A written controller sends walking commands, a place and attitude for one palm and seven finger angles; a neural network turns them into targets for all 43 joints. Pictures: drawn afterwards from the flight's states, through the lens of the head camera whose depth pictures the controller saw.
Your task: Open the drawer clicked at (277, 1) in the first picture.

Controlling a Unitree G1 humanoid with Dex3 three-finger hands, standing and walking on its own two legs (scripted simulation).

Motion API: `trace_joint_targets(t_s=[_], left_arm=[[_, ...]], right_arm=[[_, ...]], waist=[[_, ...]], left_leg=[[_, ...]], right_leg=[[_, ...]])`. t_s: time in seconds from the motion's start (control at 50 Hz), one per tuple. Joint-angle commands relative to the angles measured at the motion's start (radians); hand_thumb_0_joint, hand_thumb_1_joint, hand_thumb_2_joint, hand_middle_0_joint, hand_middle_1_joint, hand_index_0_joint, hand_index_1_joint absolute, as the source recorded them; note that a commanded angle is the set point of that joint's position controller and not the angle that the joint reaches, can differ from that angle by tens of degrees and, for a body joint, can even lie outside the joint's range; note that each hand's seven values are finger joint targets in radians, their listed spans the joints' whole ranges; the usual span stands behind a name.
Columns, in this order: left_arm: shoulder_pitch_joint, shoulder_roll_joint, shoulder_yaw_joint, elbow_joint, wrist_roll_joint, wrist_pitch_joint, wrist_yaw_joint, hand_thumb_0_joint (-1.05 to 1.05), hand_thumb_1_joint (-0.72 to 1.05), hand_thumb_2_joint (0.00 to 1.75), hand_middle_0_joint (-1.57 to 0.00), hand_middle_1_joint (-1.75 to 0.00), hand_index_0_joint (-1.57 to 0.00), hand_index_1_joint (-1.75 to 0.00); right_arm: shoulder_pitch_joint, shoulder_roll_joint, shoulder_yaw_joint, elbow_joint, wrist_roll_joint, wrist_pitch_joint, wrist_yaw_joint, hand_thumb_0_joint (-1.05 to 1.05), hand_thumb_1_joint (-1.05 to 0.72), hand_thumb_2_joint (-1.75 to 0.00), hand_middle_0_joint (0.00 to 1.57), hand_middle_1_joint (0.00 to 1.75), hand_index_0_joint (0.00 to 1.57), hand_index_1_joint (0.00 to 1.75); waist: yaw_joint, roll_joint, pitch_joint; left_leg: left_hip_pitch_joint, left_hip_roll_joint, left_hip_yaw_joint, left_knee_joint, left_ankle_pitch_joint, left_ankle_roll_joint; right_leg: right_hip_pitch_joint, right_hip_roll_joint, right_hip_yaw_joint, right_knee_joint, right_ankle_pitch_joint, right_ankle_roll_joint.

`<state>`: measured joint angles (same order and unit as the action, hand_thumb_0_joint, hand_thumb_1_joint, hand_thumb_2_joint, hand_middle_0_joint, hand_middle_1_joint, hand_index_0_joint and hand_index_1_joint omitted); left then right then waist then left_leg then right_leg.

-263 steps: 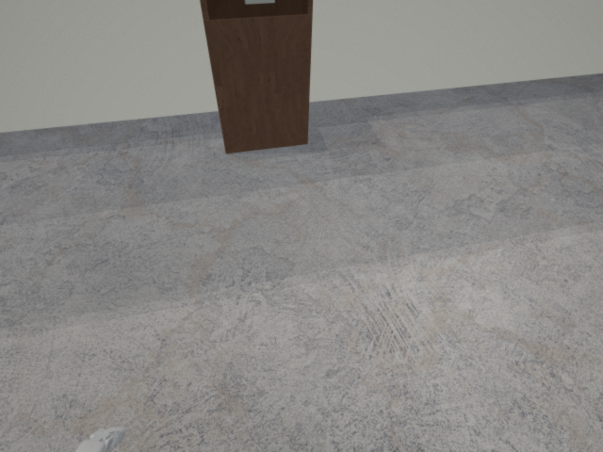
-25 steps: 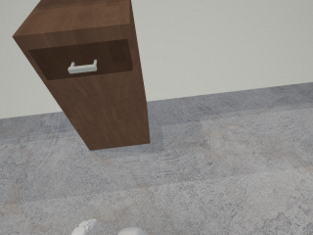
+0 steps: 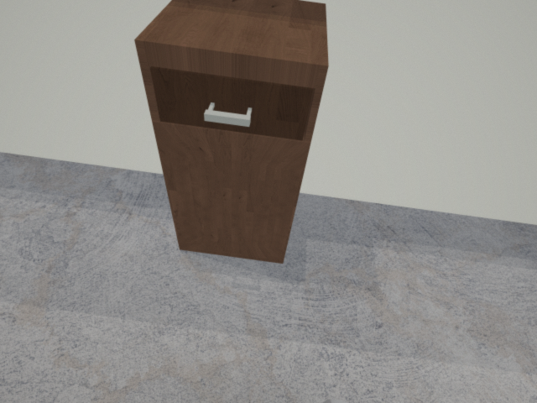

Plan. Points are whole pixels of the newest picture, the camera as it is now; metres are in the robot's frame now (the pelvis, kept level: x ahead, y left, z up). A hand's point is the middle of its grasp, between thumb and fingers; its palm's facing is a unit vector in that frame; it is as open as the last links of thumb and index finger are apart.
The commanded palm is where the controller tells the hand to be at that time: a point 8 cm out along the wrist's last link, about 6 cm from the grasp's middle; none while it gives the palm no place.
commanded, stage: take the last steps up to it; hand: left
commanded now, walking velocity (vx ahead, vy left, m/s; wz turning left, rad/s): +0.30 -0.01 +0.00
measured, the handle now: (229, 113) +0.78 +0.17 -0.02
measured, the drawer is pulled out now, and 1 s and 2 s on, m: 0.00 0.00 0.00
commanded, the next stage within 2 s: come to a stop and stand still in 0.62 s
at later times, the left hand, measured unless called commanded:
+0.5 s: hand (216, 337) +0.26 +0.11 -0.17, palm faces +0.00 -0.98 -0.18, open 7.4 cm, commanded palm none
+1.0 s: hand (194, 363) +0.22 +0.15 -0.19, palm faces +0.07 -0.98 -0.16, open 7.4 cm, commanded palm none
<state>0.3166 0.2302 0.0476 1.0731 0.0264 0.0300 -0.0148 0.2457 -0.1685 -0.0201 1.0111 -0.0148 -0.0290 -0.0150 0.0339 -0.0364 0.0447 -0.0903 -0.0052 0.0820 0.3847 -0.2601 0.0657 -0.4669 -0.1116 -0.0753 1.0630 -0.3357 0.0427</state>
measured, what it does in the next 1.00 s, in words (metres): walks ahead: right foot, then left foot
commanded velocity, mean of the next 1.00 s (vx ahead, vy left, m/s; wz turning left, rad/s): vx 0.08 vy -0.03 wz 0.01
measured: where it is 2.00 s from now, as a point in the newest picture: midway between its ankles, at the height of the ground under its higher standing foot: outside the picture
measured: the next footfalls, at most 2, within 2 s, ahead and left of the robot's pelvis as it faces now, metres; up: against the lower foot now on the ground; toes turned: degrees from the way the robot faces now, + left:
right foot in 0.38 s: +0.22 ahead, -0.15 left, +0.00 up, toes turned -9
left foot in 0.80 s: +0.35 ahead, +0.10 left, +0.00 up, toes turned +8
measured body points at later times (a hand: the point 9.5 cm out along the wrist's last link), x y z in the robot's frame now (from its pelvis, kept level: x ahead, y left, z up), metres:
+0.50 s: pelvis +0.15 -0.05 -0.02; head +0.18 -0.07 +0.43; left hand +0.26 +0.16 -0.15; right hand +0.04 -0.26 -0.17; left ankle +0.03 +0.07 -0.66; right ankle +0.18 -0.14 -0.75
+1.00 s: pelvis +0.25 -0.02 -0.01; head +0.29 +0.00 +0.44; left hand +0.22 +0.20 -0.18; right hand +0.37 -0.23 -0.15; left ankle +0.31 +0.09 -0.75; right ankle +0.20 -0.15 -0.70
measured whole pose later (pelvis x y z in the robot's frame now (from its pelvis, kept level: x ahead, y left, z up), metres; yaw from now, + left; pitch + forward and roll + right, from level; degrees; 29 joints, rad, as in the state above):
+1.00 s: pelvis +0.25 -0.02 -0.01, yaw +0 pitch -1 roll +0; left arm 0.29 0.16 0.03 1.09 0.01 0.04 0.03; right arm 0.06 -0.12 -0.01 1.01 -0.01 -0.01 -0.04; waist 0.05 -0.03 0.12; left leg -0.29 0.06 0.13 0.48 -0.16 0.03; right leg -0.31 -0.05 -0.04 0.91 -0.54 0.04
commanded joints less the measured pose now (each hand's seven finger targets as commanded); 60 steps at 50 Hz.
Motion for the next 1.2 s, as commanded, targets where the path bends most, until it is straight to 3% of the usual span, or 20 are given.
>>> trace_joint_targets(t_s=[0.0, 0.26, 0.3, 0.32, 0.34, 0.36, 0.38, 0.4, 0.46, 0.56, 0.7, 0.74, 0.76, 0.8, 0.82, 0.88, 0.98, 1.04, 1.14, 1.18], left_arm=[[-0.048, 0.034, 0.005, -0.07, 0.002, -0.03, 0.006, 0.0, 0.9, 0.9, -0.2, -0.3, -0.2, -0.3], [-0.283, -0.023, 0.001, -0.145, -0.007, -0.055, 0.0, 0.0, 0.9, 0.9, -0.2, -0.3, -0.2, -0.3], [-0.223, -0.019, 0.006, -0.128, -0.008, -0.064, 0.002, 0.0, 0.9, 0.9, -0.2, -0.3, -0.2, -0.3], [-0.131, -0.001, 0.011, -0.1, -0.007, -0.071, 0.004, 0.0, 0.9, 0.9, -0.2, -0.3, -0.2, -0.3], [-0.007, 0.034, 0.022, -0.061, -0.004, -0.081, 0.009, 0.0, 0.9, 0.9, -0.2, -0.3, -0.2, -0.3], [0.137, 0.115, 0.044, -0.021, 0.003, -0.095, 0.021, 0.0, 0.9, 0.9, -0.2, -0.3, -0.2, -0.3], [0.221, 0.196, 0.059, -0.001, -0.008, -0.096, 0.026, 0.0, 0.9, 0.9, -0.2, -0.3, -0.2, -0.3], [0.187, 0.187, 0.058, -0.004, -0.02, -0.092, 0.031, 0.0, 0.9, 0.9, -0.2, -0.3, -0.2, -0.3], [-0.013, 0.058, 0.024, -0.047, -0.016, -0.093, 0.04, 0.0, 0.9, 0.9, -0.2, -0.3, -0.2, -0.3], [-0.019, -0.004, 0.008, -0.04, -0.004, -0.11, 0.04, 0.0, 0.9, 0.9, -0.2, -0.3, -0.2, -0.3], [0.03, 0.068, 0.016, -0.011, -0.002, -0.098, 0.035, 0.0, 0.9, 0.9, -0.2, -0.3, -0.2, -0.3], [0.004, 0.049, 0.008, -0.008, -0.008, -0.081, 0.043, 0.0, 0.9, 0.9, -0.2, -0.3, -0.2, -0.3], [0.018, 0.019, -0.004, 0.0, -0.012, -0.072, 0.048, 0.0, 0.9, 0.9, -0.2, -0.3, -0.2, -0.3], [0.106, -0.034, -0.027, 0.012, -0.027, -0.056, 0.058, 0.0, 0.9, 0.9, -0.2, -0.3, -0.2, -0.3], [0.122, -0.022, -0.026, 0.021, -0.021, -0.045, 0.063, 0.0, 0.9, 0.9, -0.2, -0.3, -0.2, -0.3], [0.083, 0.022, -0.013, 0.007, -0.015, -0.007, 0.065, 0.0, 0.9, 0.9, -0.2, -0.3, -0.2, -0.3], [0.046, 0.027, 0.016, -0.046, -0.01, 0.015, 0.052, 0.0, 0.9, 0.9, -0.2, -0.3, -0.2, -0.3], [0.035, 0.008, 0.026, -0.078, -0.01, 0.024, 0.046, 0.0, 0.9, 0.9, -0.2, -0.3, -0.2, -0.3], [0.063, -0.01, 0.023, -0.091, -0.009, 0.017, 0.039, 0.0, 0.9, 0.9, -0.2, -0.3, -0.2, -0.3], [0.134, 0.022, 0.025, -0.067, -0.001, 0.007, 0.041, 0.0, 0.9, 0.9, -0.2, -0.3, -0.2, -0.3]], right_arm=[[0.124, -0.132, -0.035, 0.012, 0.006, -0.025, -0.01, 0.0, -0.9, -0.9, 0.2, 0.3, 0.2, 0.3], [0.293, -0.108, -0.036, 0.119, -0.015, -0.035, -0.023, 0.0, -0.9, -0.9, 0.2, 0.3, 0.2, 0.3], [0.284, -0.109, -0.035, 0.126, -0.013, -0.033, -0.023, 0.0, -0.9, -0.9, 0.2, 0.3, 0.2, 0.3], [0.279, -0.108, -0.033, 0.13, -0.009, -0.033, -0.021, 0.0, -0.9, -0.9, 0.2, 0.3, 0.2, 0.3], [0.269, -0.1, -0.033, 0.126, 0.001, -0.038, -0.018, 0.0, -0.9, -0.9, 0.2, 0.3, 0.2, 0.3], [0.267, -0.065, -0.03, 0.104, 0.011, -0.043, -0.009, 0.0, -0.9, -0.9, 0.2, 0.3, 0.2, 0.3], [0.287, -0.039, -0.026, 0.077, 0.014, -0.042, -0.01, 0.0, -0.9, -0.9, 0.2, 0.3, 0.2, 0.3], [0.236, -0.074, -0.033, 0.075, 0.014, -0.035, -0.01, 0.0, -0.9, -0.9, 0.2, 0.3, 0.2, 0.3], [0.146, -0.015, -0.035, 0.062, 0.001, -0.013, 0.004, 0.0, -0.9, -0.9, 0.2, 0.3, 0.2, 0.3], [0.182, 0.028, -0.032, 0.07, -0.009, 0.02, 0.014, 0.0, -0.9, -0.9, 0.2, 0.3, 0.2, 0.3], [-0.012, -0.012, -0.026, -0.001, -0.004, -0.001, 0.03, 0.0, -0.9, -0.9, 0.2, 0.3, 0.2, 0.3], [0.019, -0.021, -0.018, 0.018, -0.003, -0.006, 0.018, 0.0, -0.9, -0.9, 0.2, 0.3, 0.2, 0.3], [0.063, -0.049, -0.016, 0.041, -0.004, -0.013, 0.011, 0.0, -0.9, -0.9, 0.2, 0.3, 0.2, 0.3], [0.097, -0.153, -0.026, 0.046, 0.0, -0.014, -0.011, 0.0, -0.9, -0.9, 0.2, 0.3, 0.2, 0.3], [0.081, -0.169, -0.032, 0.043, 0.002, -0.002, -0.014, 0.0, -0.9, -0.9, 0.2, 0.3, 0.2, 0.3], [0.019, -0.163, -0.032, 0.032, 0.007, 0.017, -0.046, 0.0, -0.9, -0.9, 0.2, 0.3, 0.2, 0.3], [-0.043, -0.191, -0.067, -0.008, 0.003, 0.044, -0.046, 0.0, -0.9, -0.9, 0.2, 0.3, 0.2, 0.3], [-0.087, -0.176, -0.073, -0.033, -0.002, 0.045, -0.036, 0.0, -0.9, -0.9, 0.2, 0.3, 0.2, 0.3], [-0.148, -0.179, -0.08, -0.055, -0.012, 0.059, -0.014, 0.0, -0.9, -0.9, 0.2, 0.3, 0.2, 0.3], [-0.138, -0.153, -0.079, -0.059, -0.006, 0.07, -0.008, 0.0, -0.9, -0.9, 0.2, 0.3, 0.2, 0.3]], waist=[[-0.043, 0.139, 0.063], [-0.094, 0.149, 0.107], [-0.062, 0.142, 0.072], [-0.019, 0.109, 0.025], [0.036, 0.074, -0.047], [0.086, -0.078, -0.16], [0.079, -0.223, -0.245], [0.083, -0.116, -0.201], [-0.003, -0.015, 0.023], [-0.068, -0.09, 0.023], [-0.016, -0.124, 0.006], [-0.049, -0.085, 0.006], [-0.06, 0.001, -0.029], [-0.042, 0.224, -0.138], [-0.043, 0.201, -0.109], [-0.046, 0.265, -0.036], [-0.048, 0.147, -0.148], [-0.032, 0.168, -0.158], [-0.01, 0.257, -0.093], [0.02, 0.14, -0.071]], left_leg=[[0.036, 0.245, -0.188, -0.229, 0.136, 0.105], [0.117, 0.281, -0.179, -0.141, 0.39, 0.111], [0.09, 0.257, -0.135, -0.054, 0.503, 0.087], [0.056, 0.227, -0.106, 0.051, 0.556, 0.062], [-0.039, 0.191, -0.072, 0.202, 0.539, 0.029], [-0.255, 0.114, -0.007, 0.438, 0.299, -0.017], [-0.432, 0.0, 0.011, 0.733, -0.305, -0.053], [-0.449, 0.046, -0.08, 0.853, -0.311, -0.037], [-0.458, 0.133, -0.098, 0.841, -0.125, -0.047], [-0.358, 0.13, -0.029, 0.621, -0.031, -0.095], [-0.295, 0.088, 0.016, 0.287, 0.01, -0.086], [-0.136, 0.074, 0.012, 0.128, 0.142, -0.091], [-0.014, 0.099, -0.023, 0.055, 0.338, -0.09], [0.112, 0.338, -0.21, 0.059, 0.896, 0.026], [0.05, 0.368, -0.187, 0.023, 0.883, 0.062], [-0.014, 0.387, -0.206, -0.023, 1.048, 0.109], [0.053, 0.379, -0.152, 0.005, 0.829, 0.132], [-0.037, 0.354, -0.121, -0.023, 0.605, 0.115], [-0.239, 0.31, -0.147, -0.075, 0.045, 0.062], [-0.351, 0.214, -0.094, 0.017, -0.153, -0.008]], right_leg=[[-0.15, -0.018, 0.023, -0.017, 0.087, 0.015], [-0.077, 0.025, -0.028, -0.389, 0.05, -0.03], [0.061, 0.063, -0.058, -0.48, 0.071, -0.049], [0.203, 0.089, -0.075, -0.55, 0.126, -0.058], [0.412, 0.06, -0.032, -0.586, 0.199, -0.078], [0.668, -0.139, 0.183, -0.6, 0.266, -0.15], [0.776, -0.369, 0.496, -0.702, 0.433, -0.256], [0.67, -0.367, 0.487, -0.749, 0.355, -0.294], [0.33, -0.267, 0.272, -0.828, 0.257, -0.218], [0.207, -0.165, 0.051, -0.843, 0.455, -0.179], [0.314, -0.158, 0.054, -0.789, 0.424, -0.182], [0.256, -0.114, 0.014, -0.699, 0.438, -0.141], [0.226, -0.065, -0.002, -0.603, 0.407, -0.102], [0.184, 0.029, -0.033, -0.484, -0.032, -0.02], [0.223, 0.037, -0.011, -0.395, -0.185, -0.022], [0.139, 0.028, 0.053, -0.182, -0.249, -0.006], [0.032, 0.053, 0.083, -0.006, -0.183, 0.001], [0.061, 0.054, 0.077, -0.021, -0.142, 0.003], [0.244, 0.061, 0.013, -0.343, -0.08, -0.021], [0.37, 0.062, 0.004, -0.585, 0.055, -0.024]])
